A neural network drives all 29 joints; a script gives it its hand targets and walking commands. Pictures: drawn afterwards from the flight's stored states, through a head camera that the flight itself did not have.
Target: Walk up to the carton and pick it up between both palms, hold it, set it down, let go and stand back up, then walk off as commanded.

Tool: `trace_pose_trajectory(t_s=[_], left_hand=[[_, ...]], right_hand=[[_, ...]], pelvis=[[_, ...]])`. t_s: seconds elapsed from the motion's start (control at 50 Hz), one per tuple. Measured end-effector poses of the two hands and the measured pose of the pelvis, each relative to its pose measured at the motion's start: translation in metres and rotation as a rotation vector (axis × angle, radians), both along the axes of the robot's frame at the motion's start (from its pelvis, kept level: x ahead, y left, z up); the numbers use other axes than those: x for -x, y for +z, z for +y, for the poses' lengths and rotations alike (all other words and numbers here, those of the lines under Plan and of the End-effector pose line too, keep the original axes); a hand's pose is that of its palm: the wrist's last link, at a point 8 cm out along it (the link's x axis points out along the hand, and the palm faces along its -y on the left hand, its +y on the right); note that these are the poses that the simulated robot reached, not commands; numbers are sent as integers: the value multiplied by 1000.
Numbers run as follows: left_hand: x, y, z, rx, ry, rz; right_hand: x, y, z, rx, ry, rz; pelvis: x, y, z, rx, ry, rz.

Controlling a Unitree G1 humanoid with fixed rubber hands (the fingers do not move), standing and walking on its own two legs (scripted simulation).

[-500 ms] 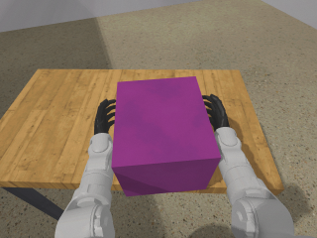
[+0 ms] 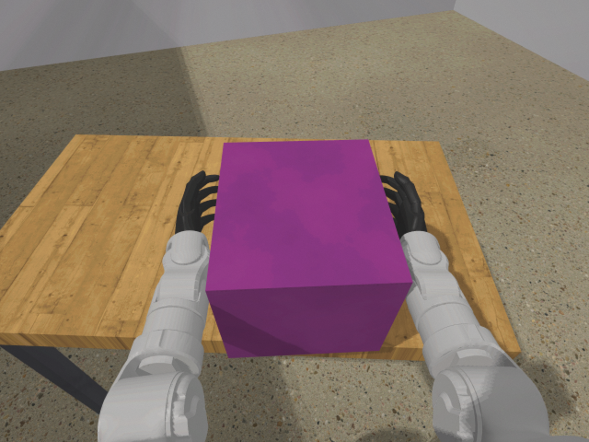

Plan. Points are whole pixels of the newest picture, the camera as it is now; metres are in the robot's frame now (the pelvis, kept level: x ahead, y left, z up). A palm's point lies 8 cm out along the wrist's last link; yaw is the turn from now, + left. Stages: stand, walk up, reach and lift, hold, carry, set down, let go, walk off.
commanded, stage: reach and lift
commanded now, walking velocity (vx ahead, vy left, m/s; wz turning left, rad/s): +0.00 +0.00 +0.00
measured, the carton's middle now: (300, 245) +0.38 +0.01 +0.06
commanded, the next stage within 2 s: hold in 1.58 s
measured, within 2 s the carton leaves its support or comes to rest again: neither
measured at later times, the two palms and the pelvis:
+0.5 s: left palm (167, 204) +0.37 +0.18 +0.16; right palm (413, 202) +0.37 -0.13 +0.16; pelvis -0.01 +0.00 +0.00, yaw +0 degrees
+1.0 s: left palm (163, 195) +0.36 +0.18 +0.18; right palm (415, 194) +0.37 -0.13 +0.17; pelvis -0.01 +0.00 +0.00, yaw +0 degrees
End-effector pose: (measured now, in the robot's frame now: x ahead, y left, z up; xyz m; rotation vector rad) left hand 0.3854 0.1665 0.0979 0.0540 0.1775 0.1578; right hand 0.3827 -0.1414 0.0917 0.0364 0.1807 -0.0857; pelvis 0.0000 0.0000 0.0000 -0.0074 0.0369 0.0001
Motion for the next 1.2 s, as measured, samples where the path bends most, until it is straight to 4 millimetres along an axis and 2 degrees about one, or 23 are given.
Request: trace_pose_trajectory(t_s=[0.18, 0.38, 0.6, 0.72, 0.86, 1.02, 1.2], left_hand=[[-2, 32, 0, -11, 0, 1], [12, 60, 9, 25, 17, -17], [23, 69, 12, 44, 24, 1], [24, 71, 13, 48, 28, 11], [21, 84, 12, 45, 32, -11], [22, 84, 12, 50, 33, 12], [23, 95, 11, 50, 32, -16]], right_hand=[[0, 22, 1, -40, -15, 3], [8, 56, 9, -30, -4, -14], [16, 67, 13, -19, 6, 2], [16, 68, 14, -31, 8, 13], [12, 80, 13, -48, 6, -10], [13, 79, 13, -67, 1, 15], [13, 94, 12, -70, -4, -14]], pelvis=[[0, 0, 1, 2, 0, -28], [4, 0, 2, 3, 1, -83], [9, 0, 2, 3, 1, -117], [9, 0, 2, 3, 1, -117], [9, 0, 2, 3, 1, -116], [9, 0, 3, 3, 1, -118], [9, 0, 3, 3, 1, -123]])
